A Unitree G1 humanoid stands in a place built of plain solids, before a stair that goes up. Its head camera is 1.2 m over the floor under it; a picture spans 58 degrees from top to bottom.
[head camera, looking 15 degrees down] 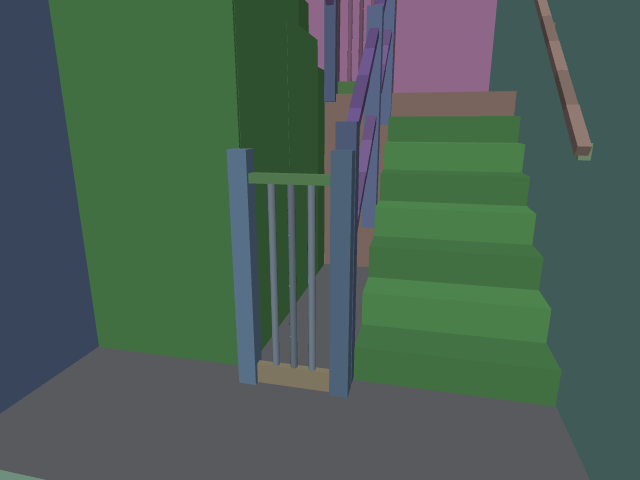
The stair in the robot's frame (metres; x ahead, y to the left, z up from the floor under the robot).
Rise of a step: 0.18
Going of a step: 0.25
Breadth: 0.90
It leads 13 degrees to the right of straight ahead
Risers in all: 8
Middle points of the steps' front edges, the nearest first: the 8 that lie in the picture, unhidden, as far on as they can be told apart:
1.75 -0.60 0.18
1.99 -0.66 0.36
2.23 -0.71 0.54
2.47 -0.77 0.72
2.71 -0.83 0.90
2.95 -0.88 1.07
3.19 -0.94 1.25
3.43 -1.00 1.43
